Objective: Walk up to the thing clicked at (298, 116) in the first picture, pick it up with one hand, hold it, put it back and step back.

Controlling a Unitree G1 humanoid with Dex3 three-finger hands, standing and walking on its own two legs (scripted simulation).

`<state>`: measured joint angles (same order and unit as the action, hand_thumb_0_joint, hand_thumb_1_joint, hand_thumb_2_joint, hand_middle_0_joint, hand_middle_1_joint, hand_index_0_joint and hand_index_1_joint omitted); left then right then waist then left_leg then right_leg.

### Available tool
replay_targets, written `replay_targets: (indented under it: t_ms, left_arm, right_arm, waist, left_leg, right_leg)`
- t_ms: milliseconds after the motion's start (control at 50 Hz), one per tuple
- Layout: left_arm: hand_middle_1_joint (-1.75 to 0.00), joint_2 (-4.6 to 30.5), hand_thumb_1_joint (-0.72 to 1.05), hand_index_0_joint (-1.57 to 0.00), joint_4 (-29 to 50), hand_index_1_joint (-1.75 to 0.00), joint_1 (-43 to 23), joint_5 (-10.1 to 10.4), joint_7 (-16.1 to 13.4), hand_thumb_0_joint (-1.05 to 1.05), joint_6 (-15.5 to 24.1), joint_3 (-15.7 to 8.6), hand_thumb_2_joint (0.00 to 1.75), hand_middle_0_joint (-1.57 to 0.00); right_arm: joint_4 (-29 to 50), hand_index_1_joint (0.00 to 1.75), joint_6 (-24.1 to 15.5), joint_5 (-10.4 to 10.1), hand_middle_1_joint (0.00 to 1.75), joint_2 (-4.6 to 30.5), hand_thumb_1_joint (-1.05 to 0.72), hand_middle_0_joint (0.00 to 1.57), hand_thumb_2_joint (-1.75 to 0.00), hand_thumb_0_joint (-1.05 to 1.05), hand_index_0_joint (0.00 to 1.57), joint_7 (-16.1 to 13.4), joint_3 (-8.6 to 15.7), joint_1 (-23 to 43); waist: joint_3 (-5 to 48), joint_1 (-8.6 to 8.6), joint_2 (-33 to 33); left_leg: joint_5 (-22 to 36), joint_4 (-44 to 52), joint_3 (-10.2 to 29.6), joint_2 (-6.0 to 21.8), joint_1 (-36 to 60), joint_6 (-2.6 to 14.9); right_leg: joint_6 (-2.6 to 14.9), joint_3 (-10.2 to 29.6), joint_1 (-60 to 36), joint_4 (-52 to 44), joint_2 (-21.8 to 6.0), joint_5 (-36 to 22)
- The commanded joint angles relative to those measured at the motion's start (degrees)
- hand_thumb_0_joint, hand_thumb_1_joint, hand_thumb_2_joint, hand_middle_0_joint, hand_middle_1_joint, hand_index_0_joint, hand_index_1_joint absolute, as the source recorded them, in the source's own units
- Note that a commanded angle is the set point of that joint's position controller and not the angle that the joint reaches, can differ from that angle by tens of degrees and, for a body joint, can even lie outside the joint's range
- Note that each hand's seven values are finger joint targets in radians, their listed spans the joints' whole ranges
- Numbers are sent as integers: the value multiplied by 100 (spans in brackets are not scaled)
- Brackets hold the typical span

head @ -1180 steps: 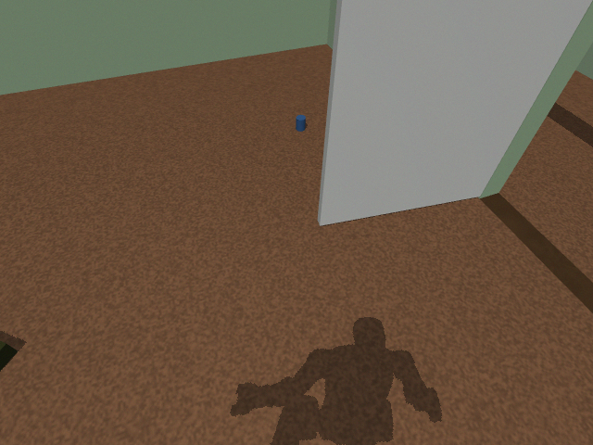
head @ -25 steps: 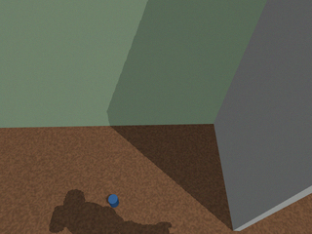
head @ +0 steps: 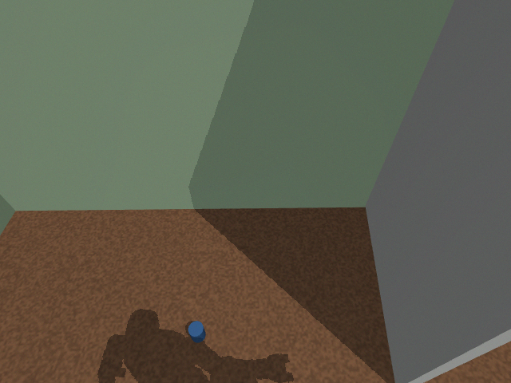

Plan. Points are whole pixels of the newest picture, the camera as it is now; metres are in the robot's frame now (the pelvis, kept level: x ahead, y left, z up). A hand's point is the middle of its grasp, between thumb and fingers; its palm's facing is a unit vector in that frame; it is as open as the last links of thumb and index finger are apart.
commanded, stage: walk up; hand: left
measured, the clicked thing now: (197, 332) +0.42 +0.24 -0.75
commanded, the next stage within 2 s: stand in 0.40 s
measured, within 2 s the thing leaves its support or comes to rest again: neither
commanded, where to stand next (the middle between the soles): +0.05 +0.01 m, yaw +0 degrees
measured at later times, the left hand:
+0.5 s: hand out of the picture +0.09 +0.25 -0.16, palm faces -0.01 -0.94 -0.33, open 7.4 cm
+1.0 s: hand out of the picture +0.07 +0.25 -0.16, palm faces -0.03 -0.94 -0.34, open 7.4 cm
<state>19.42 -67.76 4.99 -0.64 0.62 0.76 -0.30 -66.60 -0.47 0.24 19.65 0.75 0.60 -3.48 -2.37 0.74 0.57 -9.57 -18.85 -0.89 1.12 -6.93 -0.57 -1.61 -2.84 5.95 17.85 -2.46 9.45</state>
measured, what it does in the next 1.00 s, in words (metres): stands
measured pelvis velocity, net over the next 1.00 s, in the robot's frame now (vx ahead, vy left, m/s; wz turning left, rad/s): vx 0.00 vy -0.01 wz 0.00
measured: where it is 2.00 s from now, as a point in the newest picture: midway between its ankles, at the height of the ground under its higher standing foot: outside the picture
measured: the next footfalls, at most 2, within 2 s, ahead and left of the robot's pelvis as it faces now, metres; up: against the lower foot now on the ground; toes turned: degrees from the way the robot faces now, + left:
none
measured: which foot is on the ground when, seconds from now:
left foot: down 0.00-1.00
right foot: down 0.00-1.00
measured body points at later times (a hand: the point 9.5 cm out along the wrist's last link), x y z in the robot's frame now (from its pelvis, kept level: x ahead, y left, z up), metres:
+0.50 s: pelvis +0.00 +0.00 +0.00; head +0.01 +0.00 +0.45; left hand +0.09 +0.30 -0.13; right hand +0.07 -0.30 -0.13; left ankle +0.01 +0.12 -0.75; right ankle +0.00 -0.13 -0.75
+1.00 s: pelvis +0.00 -0.01 +0.00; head +0.00 -0.01 +0.45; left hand +0.07 +0.29 -0.13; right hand +0.08 -0.31 -0.13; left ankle +0.01 +0.12 -0.75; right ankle +0.00 -0.13 -0.75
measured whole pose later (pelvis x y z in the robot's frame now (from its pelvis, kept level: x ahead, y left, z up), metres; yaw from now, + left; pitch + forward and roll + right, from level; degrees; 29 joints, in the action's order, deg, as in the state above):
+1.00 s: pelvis +0.00 -0.01 +0.00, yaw +0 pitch -2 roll +0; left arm 20.1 -65.2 6.7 -0.5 0.6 0.6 0.5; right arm -65.7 -0.4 0.7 19.8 0.7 0.1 -5.6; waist -2.4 0.2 0.0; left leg -9.2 -18.1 -0.8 1.5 -6.5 -1.1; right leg -1.1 -2.9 6.0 18.1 -2.1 9.7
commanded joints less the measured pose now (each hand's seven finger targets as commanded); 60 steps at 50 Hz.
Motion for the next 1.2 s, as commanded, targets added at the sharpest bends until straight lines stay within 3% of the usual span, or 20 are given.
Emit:
replay_targets:
  t_ms: [0, 320, 440, 680, 800, 1040, 1180]
  left_arm:
    - [-30, 1240, 90, -20, 392, -30, -282, -1, -97, 0, 110, -254, 90, -20]
    - [-30, 1228, 90, -20, 527, -30, -353, -20, -83, 0, 80, -307, 90, -20]
    - [-30, 1203, 90, -20, 566, -30, -279, 22, -96, 0, 84, -237, 90, -20]
    - [-30, 1249, 90, -20, 595, -30, -229, 17, -90, 0, 92, -184, 90, -20]
    - [-30, 1269, 90, -20, 628, -30, -142, 12, -94, 0, 105, -177, 90, -20]
    - [-30, 1278, 90, -20, 619, -30, -78, 12, -95, 0, 97, -162, 90, -20]
    - [-30, 1330, 90, -20, 665, -30, -42, 10, -98, 0, 95, -171, 90, -20]
  right_arm:
    - [321, 30, -108, 0, 30, 1234, -90, 20, -90, 0, 20, -87, 194, 273]
    - [370, 30, -123, 28, 30, 1235, -90, 20, -90, 0, 20, -105, 176, 54]
    - [404, 30, -128, 39, 30, 1283, -90, 20, -90, 0, 20, -120, 183, 88]
    - [391, 30, -108, 29, 30, 1254, -90, 20, -90, 0, 20, -95, 159, 51]
    - [416, 30, -125, 40, 30, 1269, -90, 20, -90, 0, 20, -91, 158, 70]
    - [412, 30, -96, 37, 30, 1262, -90, 20, -90, 0, 20, -87, 148, 11]
    - [417, 30, -106, 40, 30, 1272, -90, 20, -90, 0, 20, -89, 160, 13]
  waist:
    - [447, -67, -21]
    - [415, -84, -50]
    - [397, -69, -35]
    - [311, -122, -20]
    - [435, -96, 26]
    - [273, -107, 0]
    - [308, -80, -22]
  left_leg:
    - [679, 329, 498, 612, 75, 128]
    - [520, 340, 516, 593, -132, 140]
    - [930, 368, 576, 700, -36, 86]
    - [489, 405, 540, 643, -60, 86]
    - [856, 357, 531, 690, 144, 87]
    - [437, 397, 506, 654, -9, 93]
    - [509, 392, 523, 683, 58, 80]
  right_leg:
    - [177, 504, -87, -296, -550, -578]
    - [207, 501, -214, -308, -517, -429]
    - [218, 487, -158, -262, -567, -536]
    - [207, 535, -24, -321, -576, -265]
    - [224, 531, 18, -252, -579, -554]
    - [233, 572, 40, -340, -580, -270]
    - [257, 577, 55, -298, -566, -259]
